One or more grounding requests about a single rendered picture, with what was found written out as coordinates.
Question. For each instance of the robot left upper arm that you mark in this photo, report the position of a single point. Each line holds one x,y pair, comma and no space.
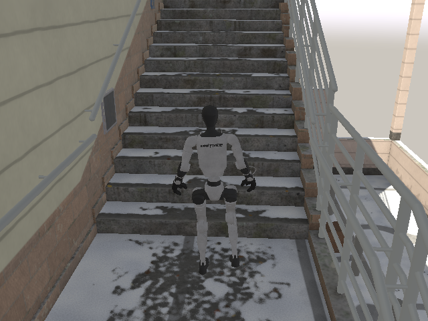
187,152

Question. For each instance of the robot right forearm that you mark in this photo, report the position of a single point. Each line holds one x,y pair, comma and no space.
247,173

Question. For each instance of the robot right hand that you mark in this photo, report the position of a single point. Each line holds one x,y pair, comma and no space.
253,184

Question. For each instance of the left robot foot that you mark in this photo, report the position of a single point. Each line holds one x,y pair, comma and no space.
203,268

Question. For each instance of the robot left hand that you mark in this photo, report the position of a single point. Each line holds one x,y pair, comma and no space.
174,187

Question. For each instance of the robot right upper arm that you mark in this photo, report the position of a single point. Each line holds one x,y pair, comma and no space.
237,151

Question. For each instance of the robot foot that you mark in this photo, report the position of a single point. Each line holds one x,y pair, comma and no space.
203,268
234,261

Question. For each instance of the right robot foot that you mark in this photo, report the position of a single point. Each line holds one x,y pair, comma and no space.
234,261

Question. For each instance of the robot left forearm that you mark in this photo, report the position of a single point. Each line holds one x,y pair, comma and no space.
179,176

